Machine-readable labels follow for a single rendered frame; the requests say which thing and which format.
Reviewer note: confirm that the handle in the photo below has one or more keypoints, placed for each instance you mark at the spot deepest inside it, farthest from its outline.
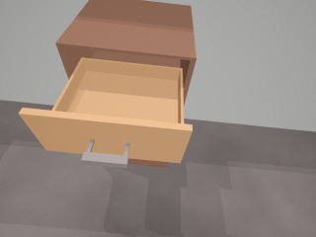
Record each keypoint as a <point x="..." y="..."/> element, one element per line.
<point x="104" y="159"/>

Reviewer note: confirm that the cabinet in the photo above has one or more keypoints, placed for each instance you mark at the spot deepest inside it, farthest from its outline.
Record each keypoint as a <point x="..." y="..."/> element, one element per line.
<point x="133" y="31"/>

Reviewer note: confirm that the drawer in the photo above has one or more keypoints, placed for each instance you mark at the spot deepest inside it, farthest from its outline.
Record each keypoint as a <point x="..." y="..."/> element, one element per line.
<point x="116" y="103"/>

